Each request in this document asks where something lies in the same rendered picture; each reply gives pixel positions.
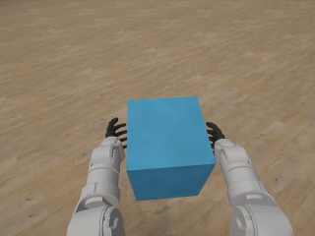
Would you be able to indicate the robot left upper arm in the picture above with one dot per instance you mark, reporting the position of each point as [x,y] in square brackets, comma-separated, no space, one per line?
[97,221]

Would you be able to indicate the carton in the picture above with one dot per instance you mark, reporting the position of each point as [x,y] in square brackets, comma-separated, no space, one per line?
[169,153]

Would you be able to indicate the robot right upper arm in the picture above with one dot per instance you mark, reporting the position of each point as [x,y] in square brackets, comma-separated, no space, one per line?
[258,220]

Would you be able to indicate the right robot hand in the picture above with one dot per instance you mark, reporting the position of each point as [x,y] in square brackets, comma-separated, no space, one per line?
[216,134]

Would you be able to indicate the left robot forearm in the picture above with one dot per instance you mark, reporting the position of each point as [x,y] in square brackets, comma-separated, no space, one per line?
[103,176]

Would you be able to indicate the left robot hand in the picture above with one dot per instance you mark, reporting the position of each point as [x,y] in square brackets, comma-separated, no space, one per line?
[111,129]

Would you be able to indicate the right robot forearm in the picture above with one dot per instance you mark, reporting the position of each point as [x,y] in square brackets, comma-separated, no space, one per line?
[242,181]

